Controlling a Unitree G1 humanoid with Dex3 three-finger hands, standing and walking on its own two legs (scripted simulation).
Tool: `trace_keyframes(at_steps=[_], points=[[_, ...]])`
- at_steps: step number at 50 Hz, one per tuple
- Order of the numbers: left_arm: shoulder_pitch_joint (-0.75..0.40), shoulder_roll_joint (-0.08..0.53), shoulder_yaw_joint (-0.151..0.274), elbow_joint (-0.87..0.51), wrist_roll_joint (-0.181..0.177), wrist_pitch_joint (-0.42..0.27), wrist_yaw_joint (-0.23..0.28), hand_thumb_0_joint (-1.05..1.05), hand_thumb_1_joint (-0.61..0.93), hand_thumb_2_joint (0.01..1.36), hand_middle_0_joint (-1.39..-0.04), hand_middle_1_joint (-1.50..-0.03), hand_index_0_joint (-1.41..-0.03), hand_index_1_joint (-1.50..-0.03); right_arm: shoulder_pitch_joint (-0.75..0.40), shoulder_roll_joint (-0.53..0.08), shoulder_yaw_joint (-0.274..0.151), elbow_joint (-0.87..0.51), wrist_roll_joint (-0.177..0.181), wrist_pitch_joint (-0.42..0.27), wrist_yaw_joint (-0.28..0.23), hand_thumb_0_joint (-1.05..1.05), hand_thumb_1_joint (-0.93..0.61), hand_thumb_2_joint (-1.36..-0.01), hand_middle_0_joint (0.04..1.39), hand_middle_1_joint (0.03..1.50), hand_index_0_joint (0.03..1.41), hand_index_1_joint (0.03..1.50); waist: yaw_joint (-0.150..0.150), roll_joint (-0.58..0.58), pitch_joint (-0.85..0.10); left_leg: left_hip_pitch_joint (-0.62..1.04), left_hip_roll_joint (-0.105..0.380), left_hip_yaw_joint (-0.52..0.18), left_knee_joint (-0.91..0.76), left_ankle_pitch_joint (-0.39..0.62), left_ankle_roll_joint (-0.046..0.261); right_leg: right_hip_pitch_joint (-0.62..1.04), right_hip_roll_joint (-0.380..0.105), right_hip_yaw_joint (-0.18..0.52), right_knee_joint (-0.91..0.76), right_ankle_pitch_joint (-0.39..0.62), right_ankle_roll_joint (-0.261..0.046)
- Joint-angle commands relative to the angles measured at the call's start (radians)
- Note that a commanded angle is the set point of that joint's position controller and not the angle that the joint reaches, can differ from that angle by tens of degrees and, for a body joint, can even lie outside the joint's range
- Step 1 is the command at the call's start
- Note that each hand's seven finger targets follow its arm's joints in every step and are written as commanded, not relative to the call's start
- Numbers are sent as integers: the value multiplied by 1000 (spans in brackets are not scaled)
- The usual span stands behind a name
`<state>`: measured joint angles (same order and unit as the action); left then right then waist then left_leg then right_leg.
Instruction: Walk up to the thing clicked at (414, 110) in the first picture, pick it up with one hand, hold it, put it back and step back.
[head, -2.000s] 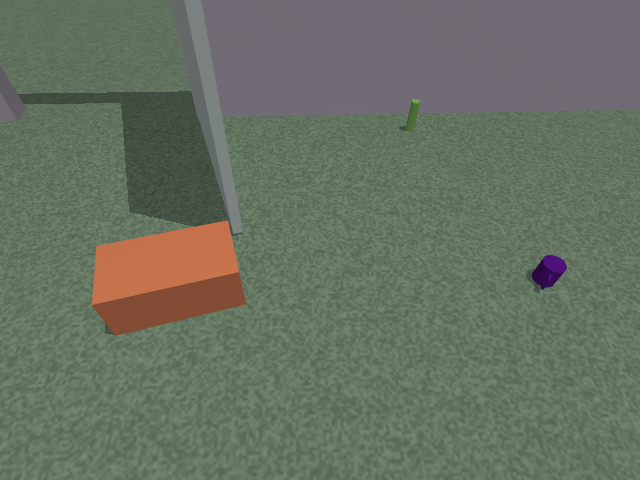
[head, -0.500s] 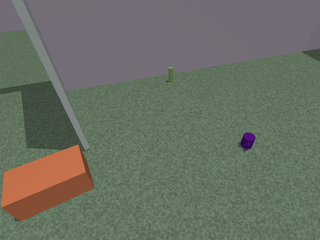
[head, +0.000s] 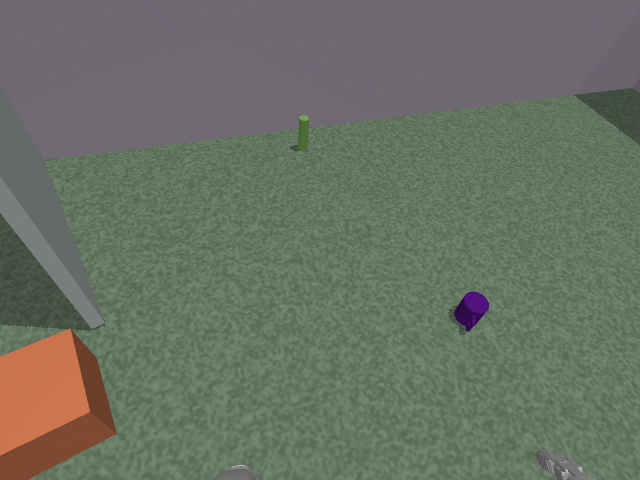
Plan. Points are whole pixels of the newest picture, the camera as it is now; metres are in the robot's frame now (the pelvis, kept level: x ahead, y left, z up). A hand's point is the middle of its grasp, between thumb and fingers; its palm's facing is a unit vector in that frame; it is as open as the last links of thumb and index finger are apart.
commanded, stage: walk up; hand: left
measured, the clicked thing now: (303, 133) +1.69 +0.10 -0.66
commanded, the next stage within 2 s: none
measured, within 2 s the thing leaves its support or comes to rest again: neither
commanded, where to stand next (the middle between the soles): +1.33 -0.07 m, yaw -4 degrees
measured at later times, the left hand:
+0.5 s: hand (215, 270) +0.47 +0.20 -0.10, palm faces -0.12 -0.92 -0.37, open 7.4 cm
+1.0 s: hand (196, 221) +0.61 +0.27 -0.14, palm faces -0.12 -0.93 -0.35, open 7.4 cm
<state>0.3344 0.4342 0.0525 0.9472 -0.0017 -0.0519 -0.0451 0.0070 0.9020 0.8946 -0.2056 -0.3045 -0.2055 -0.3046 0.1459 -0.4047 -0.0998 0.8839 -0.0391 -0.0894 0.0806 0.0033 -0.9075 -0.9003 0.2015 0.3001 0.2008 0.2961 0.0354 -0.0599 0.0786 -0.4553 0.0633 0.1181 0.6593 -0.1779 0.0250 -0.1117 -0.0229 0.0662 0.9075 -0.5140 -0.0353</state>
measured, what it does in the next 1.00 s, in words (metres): walks ahead: right foot, then left foot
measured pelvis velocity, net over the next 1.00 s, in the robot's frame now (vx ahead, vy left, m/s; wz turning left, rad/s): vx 0.56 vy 0.00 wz -0.08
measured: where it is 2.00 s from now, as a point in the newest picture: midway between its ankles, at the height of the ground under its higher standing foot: (328, 266)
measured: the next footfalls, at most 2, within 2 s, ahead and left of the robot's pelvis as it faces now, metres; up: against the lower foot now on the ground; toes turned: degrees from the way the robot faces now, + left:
right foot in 0.40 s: +0.42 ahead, -0.16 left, +0.00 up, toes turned -9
left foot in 0.88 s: +0.67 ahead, +0.10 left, +0.00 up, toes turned +2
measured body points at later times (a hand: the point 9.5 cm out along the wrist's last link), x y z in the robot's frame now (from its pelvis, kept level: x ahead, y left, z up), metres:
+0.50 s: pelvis +0.30 -0.05 +0.00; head +0.32 -0.07 +0.45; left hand +0.47 +0.25 -0.08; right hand +0.29 -0.37 -0.13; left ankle +0.15 +0.11 -0.64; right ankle +0.38 -0.16 -0.71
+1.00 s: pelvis +0.56 +0.00 +0.01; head +0.57 +0.02 +0.46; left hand +0.62 +0.32 -0.12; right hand +0.63 -0.33 -0.07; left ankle +0.63 +0.09 -0.71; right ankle +0.46 -0.15 -0.64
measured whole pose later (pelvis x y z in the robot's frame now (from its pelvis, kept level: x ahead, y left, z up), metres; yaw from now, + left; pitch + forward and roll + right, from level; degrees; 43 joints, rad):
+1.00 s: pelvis +0.56 +0.00 +0.01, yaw -5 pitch -3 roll -1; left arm 0.32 0.45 0.04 0.94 0.00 -0.06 -0.03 0.01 0.91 0.89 -0.20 -0.30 -0.20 -0.30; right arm 0.22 -0.39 -0.07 0.87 -0.01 -0.10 0.07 0.00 -0.91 -0.90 0.20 0.30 0.20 0.30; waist 0.00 -0.03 0.07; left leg -0.35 0.06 0.10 0.63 -0.24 0.03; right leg -0.33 0.00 0.03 1.13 -0.44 -0.05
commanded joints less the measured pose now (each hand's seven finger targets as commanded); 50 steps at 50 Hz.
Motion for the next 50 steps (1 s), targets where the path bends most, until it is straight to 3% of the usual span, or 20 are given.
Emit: trace_keyframes(at_steps=[1,3,4,10,17,19,20,21,22,23,26,28,35,40,43,44,45,46,47,50], points=[[-17,262,34,-109,-5,-49,22,0,900,900,-200,-300,-200,-300,130,-330,-94,-63,37,-17,-39,0,-900,-900,200,300,200,300,-106,168,-148,516,356,-596,-446,-359,189,-566,-19,101,361,157,-30],[-15,216,43,-84,-20,-48,2,0,900,900,-200,-300,-200,-300,106,-259,-53,-70,39,-29,-42,0,-900,-900,200,300,200,300,-67,156,-65,368,241,-299,-418,-29,109,-483,-55,72,248,235,-16],[4,201,44,-80,-22,-41,-4,0,900,900,-200,-300,-200,-300,118,-251,-46,-63,44,-36,-42,0,-900,-900,200,300,200,300,-52,172,-61,335,228,-238,-417,54,117,-452,-56,58,225,245,-3],[-146,166,39,-141,0,-18,-50,0,900,900,-200,-300,-200,-300,104,-273,-40,-85,34,-54,-36,0,-900,-900,200,300,200,300,-49,171,33,303,232,-105,-498,38,184,-501,-94,-25,-71,335,44],[-257,160,49,-141,9,-20,-57,0,900,900,-200,-300,-200,-300,160,-289,-44,-65,33,-24,-39,0,-900,-900,200,300,200,300,-72,125,-37,329,203,-29,-348,144,135,-241,-26,-157,-327,466,-5],[-124,193,69,-102,10,-25,-42,0,900,900,-200,-300,-200,-300,155,-274,-35,-75,32,-18,-46,0,-900,-900,200,300,200,300,15,54,-118,291,166,15,-105,304,96,-16,1,-160,-361,426,-31],[15,236,91,-71,12,-32,-26,0,900,900,-200,-300,-200,-300,205,-230,-16,-74,30,-16,-45,0,-900,-900,200,300,200,300,77,-50,-223,209,97,32,149,239,66,191,5,-112,-384,331,-48],[120,319,121,-62,17,-38,-11,0,900,900,-200,-300,-200,-300,269,-151,11,-87,31,-14,-44,0,-900,-900,200,300,200,300,96,-264,-301,25,-3,31,399,-152,35,355,-205,220,-449,141,-85],[102,369,123,-85,4,-41,-4,0,900,900,-200,-300,-200,-300,299,-193,6,-82,45,-8,-46,0,-900,-900,200,300,200,300,79,-251,-289,-165,-75,-47,548,-340,1,443,-394,631,-593,166,-198],[41,364,126,-93,-14,-36,1,0,900,900,-200,-300,-200,-300,239,-277,-11,-67,41,-1,-58,0,-900,-900,200,300,200,300,80,-142,-244,-199,-7,-111,612,-329,3,368,-402,650,-607,153,-250],[-61,269,89,-121,-20,-48,19,0,900,900,-200,-300,-200,-300,179,-222,-2,-47,58,-1,-52,0,-900,-900,200,300,200,300,10,-42,-104,-110,41,-182,567,-163,26,72,-268,252,-589,517,-181],[-93,232,78,-122,-16,-58,17,0,900,900,-200,-300,-200,-300,223,-201,-1,-42,49,11,-40,0,-900,-900,200,300,200,300,-32,-56,-62,-36,49,-174,458,-105,19,-55,-200,117,-613,536,-140],[-117,261,86,-166,10,-85,9,0,900,900,-200,-300,-200,-300,80,-198,-23,-82,22,21,4,0,-900,-900,200,300,200,300,-21,-51,3,-70,99,-137,107,4,-42,-143,-232,47,-717,158,-190],[-48,259,78,-138,9,-71,4,0,900,900,-200,-300,-200,-300,3,-184,-27,-85,19,0,13,0,-900,-900,200,300,200,300,4,-49,-25,83,39,-62,-64,64,-12,-119,-207,-7,-611,290,-155],[-72,232,64,-155,19,-63,9,0,900,900,-200,-300,-200,-300,235,-247,-56,-13,10,-9,-5,0,-900,-900,200,300,200,300,-127,100,-145,431,-2,-59,-105,-13,37,-207,-161,-56,-269,476,-103],[-19,163,39,-155,8,-56,14,0,900,900,-200,-300,-200,-300,356,-312,-79,13,-7,-18,-21,0,-900,-900,200,300,200,300,-175,290,-213,583,99,-222,-209,-196,87,-334,-70,-130,52,417,-60],[50,79,13,-156,0,-51,11,0,900,900,-200,-300,-200,-300,345,-366,-86,-12,-5,-23,-33,0,-900,-900,200,300,200,300,-133,458,-219,686,309,-633,-307,-295,117,-564,67,-77,260,-28,-10],[37,209,42,-139,-3,-42,30,0,900,900,-200,-300,-200,-300,302,-388,-88,-36,31,-22,-34,0,-900,-900,200,300,200,300,-134,305,-210,661,398,-821,-403,-348,220,-618,55,-22,323,-26,-28],[-19,245,39,-128,4,-44,37,0,900,900,-200,-300,-200,-300,266,-367,-88,-39,46,-16,-35,0,-900,-900,200,300,200,300,-130,236,-147,594,395,-764,-390,-259,248,-642,3,18,364,19,-33],[14,208,38,-84,-17,-41,17,0,900,900,-200,-300,-200,-300,174,-259,-32,-63,48,-24,-49,0,-900,-900,200,300,200,300,-55,150,-50,361,230,-309,-370,170,116,-472,-53,60,225,195,-10]])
